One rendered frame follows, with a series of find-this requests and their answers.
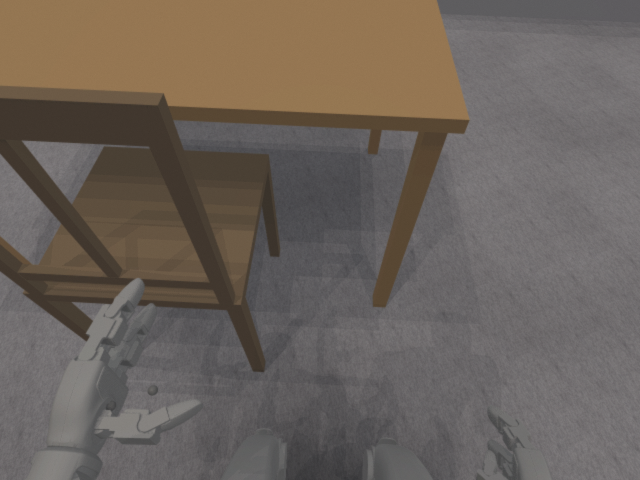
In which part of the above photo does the robot right hand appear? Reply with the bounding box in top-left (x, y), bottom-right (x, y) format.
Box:
top-left (477, 405), bottom-right (553, 480)

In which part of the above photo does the chair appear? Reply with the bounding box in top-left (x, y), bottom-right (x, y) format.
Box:
top-left (0, 86), bottom-right (280, 372)

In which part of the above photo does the right robot thigh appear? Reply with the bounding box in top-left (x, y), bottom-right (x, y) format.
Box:
top-left (363, 444), bottom-right (433, 480)

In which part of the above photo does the left robot forearm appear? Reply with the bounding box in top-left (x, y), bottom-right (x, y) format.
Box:
top-left (25, 447), bottom-right (103, 480)

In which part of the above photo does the robot left hand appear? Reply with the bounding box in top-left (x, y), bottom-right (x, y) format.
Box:
top-left (46, 278), bottom-right (203, 455)

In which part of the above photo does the left robot thigh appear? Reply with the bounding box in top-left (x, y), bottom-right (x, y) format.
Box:
top-left (221, 435), bottom-right (287, 480)

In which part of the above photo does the table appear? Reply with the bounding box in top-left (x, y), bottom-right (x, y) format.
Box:
top-left (0, 0), bottom-right (470, 307)

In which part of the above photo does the robot thigh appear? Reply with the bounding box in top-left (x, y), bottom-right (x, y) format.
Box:
top-left (363, 444), bottom-right (433, 480)
top-left (221, 435), bottom-right (287, 480)

